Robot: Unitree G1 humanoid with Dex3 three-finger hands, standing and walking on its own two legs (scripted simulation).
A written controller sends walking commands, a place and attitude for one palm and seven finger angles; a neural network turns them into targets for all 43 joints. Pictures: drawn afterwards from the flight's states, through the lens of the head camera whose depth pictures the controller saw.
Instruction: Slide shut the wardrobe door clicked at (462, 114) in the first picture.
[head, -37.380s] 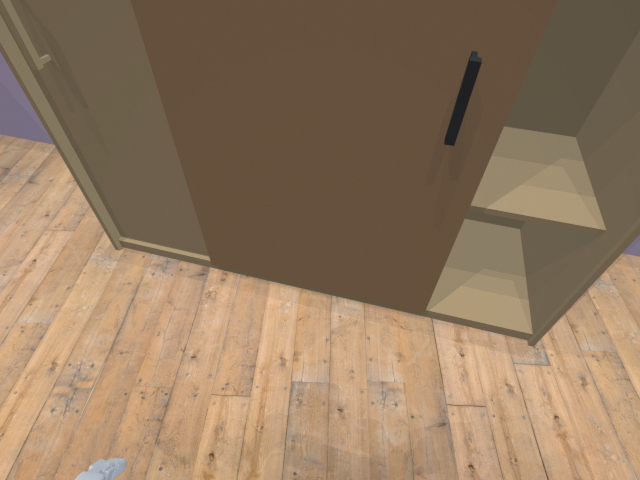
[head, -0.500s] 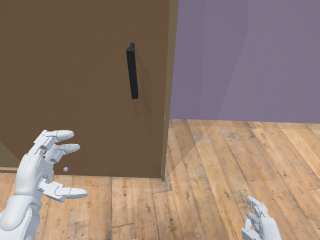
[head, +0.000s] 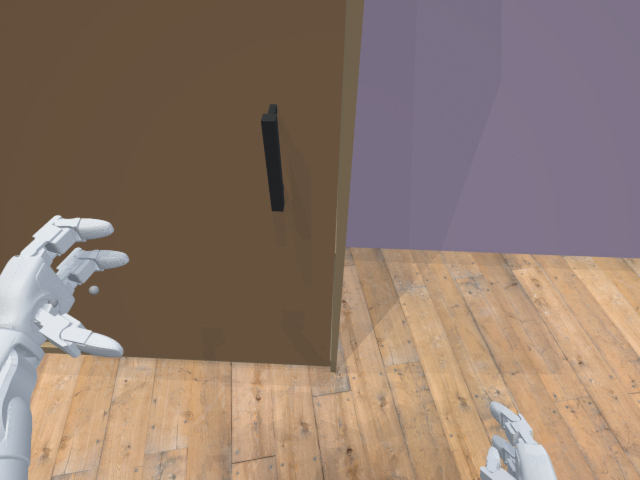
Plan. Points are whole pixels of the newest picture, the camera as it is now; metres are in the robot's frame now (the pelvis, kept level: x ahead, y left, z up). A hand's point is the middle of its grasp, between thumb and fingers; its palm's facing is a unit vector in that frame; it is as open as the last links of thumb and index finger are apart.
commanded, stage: raise the hand with hooked fingers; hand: left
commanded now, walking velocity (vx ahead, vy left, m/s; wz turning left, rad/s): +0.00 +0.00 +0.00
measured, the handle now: (275, 160) +0.56 +0.12 +0.10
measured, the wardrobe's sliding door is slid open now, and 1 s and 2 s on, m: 0.00 0.00 0.00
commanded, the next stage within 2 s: move the hooked fingers beside the handle in 0.38 s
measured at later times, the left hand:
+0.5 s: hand (112, 296) +0.27 +0.26 +0.12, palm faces +0.09 -0.99 -0.05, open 14.0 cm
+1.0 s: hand (157, 254) +0.34 +0.23 +0.12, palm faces +0.06 -1.00 -0.03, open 14.0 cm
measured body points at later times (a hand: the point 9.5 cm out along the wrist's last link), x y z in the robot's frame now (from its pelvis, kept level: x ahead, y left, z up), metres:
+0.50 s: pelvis +0.00 -0.01 +0.00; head +0.00 -0.02 +0.45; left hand +0.26 +0.31 +0.13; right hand +0.17 -0.25 -0.08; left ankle +0.04 +0.10 -0.73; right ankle -0.02 -0.11 -0.73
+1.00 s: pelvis +0.00 -0.01 +0.00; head +0.01 -0.02 +0.45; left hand +0.33 +0.29 +0.12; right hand +0.14 -0.27 -0.09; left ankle +0.04 +0.10 -0.73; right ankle -0.02 -0.11 -0.73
